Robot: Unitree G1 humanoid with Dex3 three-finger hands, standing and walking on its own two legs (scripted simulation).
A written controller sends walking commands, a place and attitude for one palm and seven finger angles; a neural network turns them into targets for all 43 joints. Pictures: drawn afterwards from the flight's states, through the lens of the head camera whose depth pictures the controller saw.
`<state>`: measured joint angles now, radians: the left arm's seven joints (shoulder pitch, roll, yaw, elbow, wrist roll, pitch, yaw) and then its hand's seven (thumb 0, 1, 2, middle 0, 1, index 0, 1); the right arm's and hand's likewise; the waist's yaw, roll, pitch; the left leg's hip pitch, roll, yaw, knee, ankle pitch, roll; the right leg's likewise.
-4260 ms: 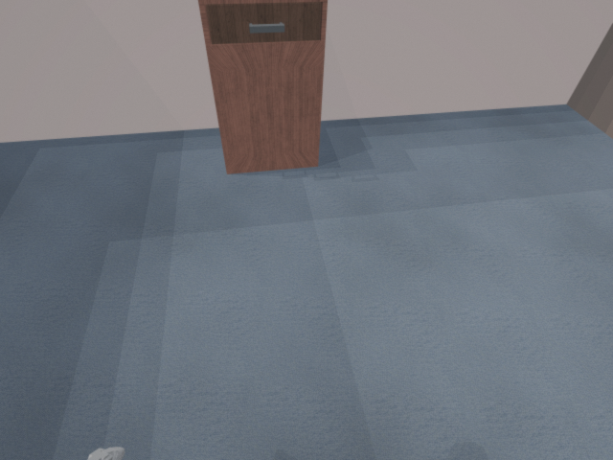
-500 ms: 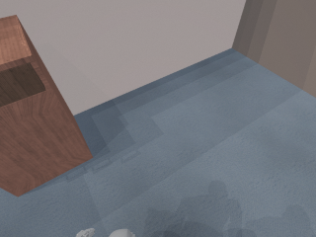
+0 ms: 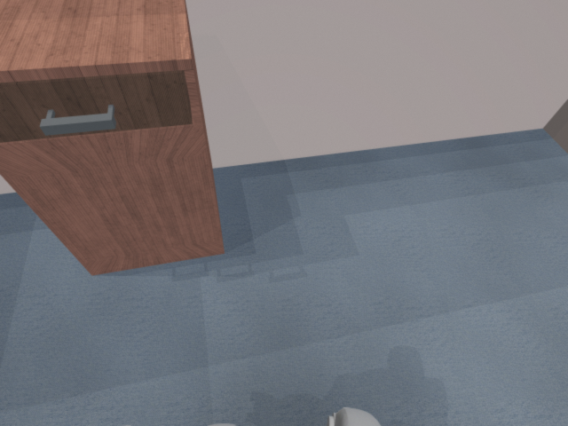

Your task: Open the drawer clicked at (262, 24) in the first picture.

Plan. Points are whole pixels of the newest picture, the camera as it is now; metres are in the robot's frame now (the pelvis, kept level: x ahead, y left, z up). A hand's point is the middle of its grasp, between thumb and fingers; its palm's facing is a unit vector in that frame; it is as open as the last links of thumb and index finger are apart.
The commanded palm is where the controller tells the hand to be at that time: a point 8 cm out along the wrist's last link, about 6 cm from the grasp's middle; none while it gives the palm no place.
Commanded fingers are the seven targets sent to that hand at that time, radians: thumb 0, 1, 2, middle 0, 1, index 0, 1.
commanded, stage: turn to face it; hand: left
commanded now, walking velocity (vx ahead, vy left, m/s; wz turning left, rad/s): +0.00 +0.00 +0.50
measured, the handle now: (80, 117) +0.67 +0.48 -0.03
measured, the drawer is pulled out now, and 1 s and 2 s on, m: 0.00 0.00 0.00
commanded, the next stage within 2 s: take the last steps up to it in 0.38 s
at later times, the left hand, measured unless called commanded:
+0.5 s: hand out of the picture +0.00 +0.14 -0.15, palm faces +0.28 -0.92 -0.25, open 7.4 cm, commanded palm none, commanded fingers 0.00 0.90 0.90 -0.20 -0.30 -0.20 -0.30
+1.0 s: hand out of the picture +0.03 +0.22 -0.17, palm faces +0.36 -0.91 -0.19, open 7.4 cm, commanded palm none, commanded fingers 0.00 0.90 0.90 -0.20 -0.30 -0.20 -0.30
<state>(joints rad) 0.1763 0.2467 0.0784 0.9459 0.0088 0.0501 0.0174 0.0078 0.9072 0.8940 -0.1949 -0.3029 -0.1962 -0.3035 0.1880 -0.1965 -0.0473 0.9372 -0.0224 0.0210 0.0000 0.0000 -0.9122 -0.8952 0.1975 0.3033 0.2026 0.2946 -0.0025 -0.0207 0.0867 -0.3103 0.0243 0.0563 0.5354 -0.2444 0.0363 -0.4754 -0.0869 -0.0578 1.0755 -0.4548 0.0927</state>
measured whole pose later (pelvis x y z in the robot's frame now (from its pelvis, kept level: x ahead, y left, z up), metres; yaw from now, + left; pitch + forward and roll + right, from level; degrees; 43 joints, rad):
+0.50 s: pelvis +0.00 -0.06 +0.00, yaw +15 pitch -1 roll +2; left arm 0.24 0.17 0.02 0.92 0.03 0.01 0.02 0.01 0.90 0.89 -0.20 -0.30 -0.20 -0.30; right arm 0.16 -0.26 -0.08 0.96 -0.01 0.09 0.02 0.00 -0.91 -0.90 0.19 0.30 0.20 0.29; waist 0.01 0.01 0.07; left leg -0.39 0.03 0.02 0.94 -0.44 -0.07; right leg -0.22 -0.12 -0.18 0.51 -0.27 0.00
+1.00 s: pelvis +0.04 +0.02 +0.00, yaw +20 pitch -2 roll +0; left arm 0.21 0.21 0.04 1.03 0.02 0.02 -0.01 0.01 0.91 0.89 -0.19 -0.30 -0.19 -0.30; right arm 0.42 -0.14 -0.02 1.10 -0.01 -0.04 -0.02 0.00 -0.92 -0.90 0.20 0.30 0.20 0.29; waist -0.01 -0.03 0.04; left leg 0.06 -0.06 0.06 0.27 -0.30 0.07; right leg -0.54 -0.11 -0.08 0.95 -0.26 0.06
